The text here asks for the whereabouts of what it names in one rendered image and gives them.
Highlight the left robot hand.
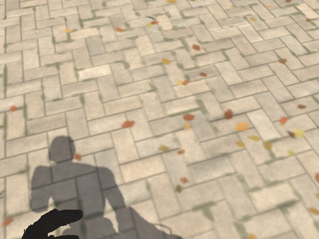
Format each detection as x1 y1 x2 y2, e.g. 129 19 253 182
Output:
21 208 83 239

